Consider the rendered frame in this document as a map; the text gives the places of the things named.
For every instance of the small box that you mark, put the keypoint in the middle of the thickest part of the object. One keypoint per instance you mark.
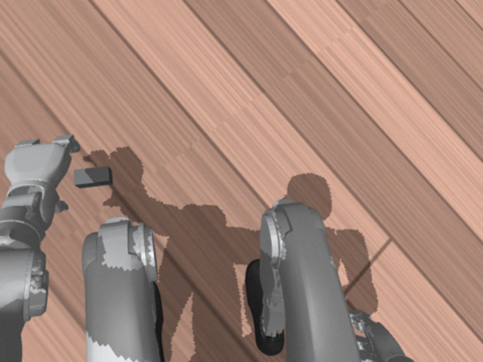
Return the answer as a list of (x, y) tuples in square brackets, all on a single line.
[(91, 177)]

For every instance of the left robot hand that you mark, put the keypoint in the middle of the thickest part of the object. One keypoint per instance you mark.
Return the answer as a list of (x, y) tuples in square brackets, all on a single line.
[(45, 162)]

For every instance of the right robot hand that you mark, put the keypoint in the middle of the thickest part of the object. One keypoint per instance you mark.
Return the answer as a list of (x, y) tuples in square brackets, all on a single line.
[(379, 345)]

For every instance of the right robot foot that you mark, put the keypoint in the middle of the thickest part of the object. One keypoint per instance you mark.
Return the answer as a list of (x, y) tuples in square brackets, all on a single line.
[(266, 344)]

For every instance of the left robot arm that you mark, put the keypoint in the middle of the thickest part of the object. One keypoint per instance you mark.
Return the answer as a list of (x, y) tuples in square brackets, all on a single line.
[(26, 214)]

